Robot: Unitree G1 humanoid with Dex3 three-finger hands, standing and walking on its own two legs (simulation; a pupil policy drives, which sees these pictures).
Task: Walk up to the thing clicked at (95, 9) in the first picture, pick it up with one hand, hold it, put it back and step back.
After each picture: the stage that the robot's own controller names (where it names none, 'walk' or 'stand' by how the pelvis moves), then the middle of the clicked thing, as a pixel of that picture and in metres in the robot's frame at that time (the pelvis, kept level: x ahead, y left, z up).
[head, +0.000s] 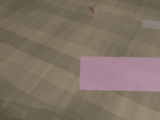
stand; (95, 9) +2.03 -0.16 -0.72
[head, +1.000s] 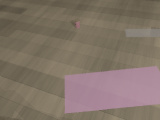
walk; (77, 23) +1.88 +0.19 -0.70
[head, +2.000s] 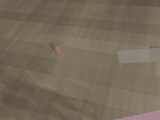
walk; (57, 48) +1.24 +0.42 -0.72
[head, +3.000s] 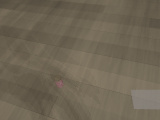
walk; (58, 81) +0.82 +0.33 -0.72
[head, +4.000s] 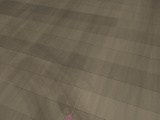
walk; (67, 113) +0.51 +0.19 -0.71
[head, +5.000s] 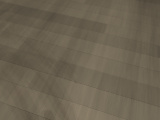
stand; out of the picture +0.37 +0.18 -0.71
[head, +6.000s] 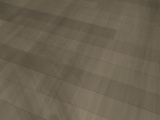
stand; out of the picture +0.36 +0.16 -0.72
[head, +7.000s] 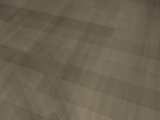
stand; out of the picture +0.37 +0.17 -0.73
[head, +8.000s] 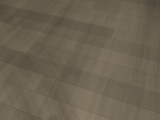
stand; out of the picture +0.35 +0.18 -0.73
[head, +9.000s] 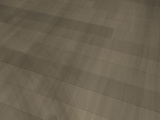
stand; out of the picture +0.35 +0.18 -0.73
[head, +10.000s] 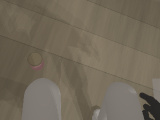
go down; (36, 61) +0.42 +0.21 -0.36
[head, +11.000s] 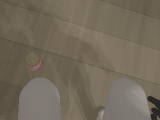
go down; (34, 61) +0.42 +0.22 -0.30
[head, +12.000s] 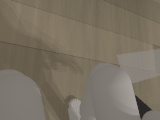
close in; out of the picture +0.41 +0.26 -0.22
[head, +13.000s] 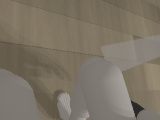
close; out of the picture +0.42 +0.27 -0.22
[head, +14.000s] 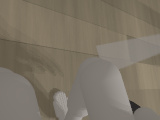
lift; out of the picture +0.41 +0.27 -0.22
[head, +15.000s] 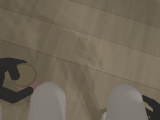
lift; (25, 79) +0.32 +0.21 -0.06
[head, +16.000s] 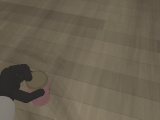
hold; (38, 89) +0.32 +0.16 +0.02
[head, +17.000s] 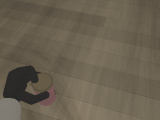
hold; (44, 90) +0.32 +0.15 +0.00
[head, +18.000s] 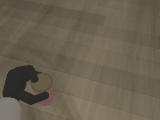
hold; (43, 90) +0.32 +0.15 +0.00
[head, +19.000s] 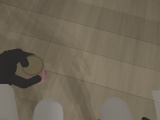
crouch; (35, 71) +0.38 +0.17 -0.09
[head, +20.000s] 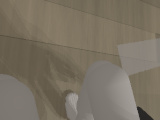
lower; out of the picture +0.42 +0.25 -0.22
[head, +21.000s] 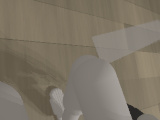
lower; out of the picture +0.43 +0.27 -0.22
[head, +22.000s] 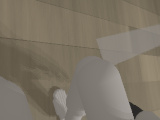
lower; out of the picture +0.42 +0.27 -0.22
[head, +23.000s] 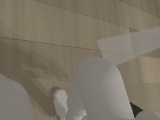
lower; out of the picture +0.42 +0.27 -0.22
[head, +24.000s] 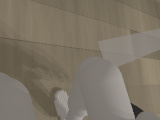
rest; out of the picture +0.41 +0.26 -0.22
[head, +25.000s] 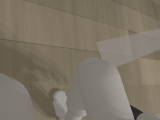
withdraw; out of the picture +0.40 +0.23 -0.23
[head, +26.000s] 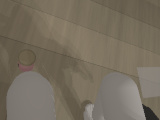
stand; (26, 61) +0.41 +0.19 -0.27
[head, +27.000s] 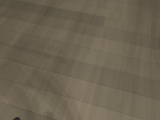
stand; out of the picture +0.34 +0.14 -0.64
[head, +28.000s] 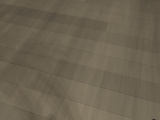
stand; out of the picture +0.35 +0.15 -0.67
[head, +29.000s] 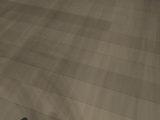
stand; out of the picture +0.35 +0.14 -0.67
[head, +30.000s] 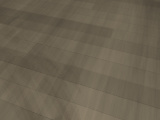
walk; out of the picture +0.37 +0.14 -0.72
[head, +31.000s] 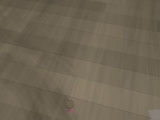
walk; (70, 106) +0.48 +0.13 -0.71
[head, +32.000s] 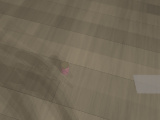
walk; (64, 68) +0.77 +0.14 -0.69
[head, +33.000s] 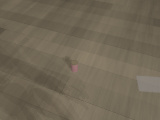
stand; (74, 66) +1.02 +0.15 -0.70
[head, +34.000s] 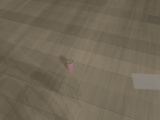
stand; (70, 65) +1.01 +0.16 -0.73
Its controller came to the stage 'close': yes
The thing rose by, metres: 0.70
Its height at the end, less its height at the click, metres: +0.00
